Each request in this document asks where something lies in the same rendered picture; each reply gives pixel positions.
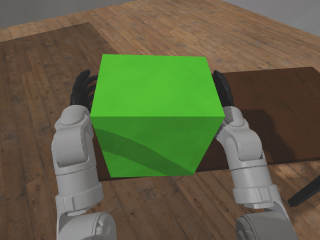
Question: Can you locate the carton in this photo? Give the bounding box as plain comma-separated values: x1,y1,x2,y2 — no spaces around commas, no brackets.
90,54,225,178

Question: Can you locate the robot right hand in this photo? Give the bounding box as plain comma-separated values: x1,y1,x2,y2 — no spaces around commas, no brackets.
211,70,234,108

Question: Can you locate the right robot forearm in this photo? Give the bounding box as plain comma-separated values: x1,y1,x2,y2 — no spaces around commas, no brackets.
215,106,299,240

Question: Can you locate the robot right upper arm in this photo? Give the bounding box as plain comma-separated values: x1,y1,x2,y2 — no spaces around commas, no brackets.
235,210,297,240

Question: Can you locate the table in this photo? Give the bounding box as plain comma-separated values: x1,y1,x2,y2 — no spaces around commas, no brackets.
87,66,320,207

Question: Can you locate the left robot forearm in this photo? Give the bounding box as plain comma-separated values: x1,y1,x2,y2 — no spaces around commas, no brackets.
51,105,104,240

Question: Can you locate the robot left upper arm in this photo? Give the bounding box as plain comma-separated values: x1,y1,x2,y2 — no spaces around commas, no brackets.
58,211,117,240

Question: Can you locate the robot left hand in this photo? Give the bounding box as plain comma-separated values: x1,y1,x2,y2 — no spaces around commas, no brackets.
69,69,98,113

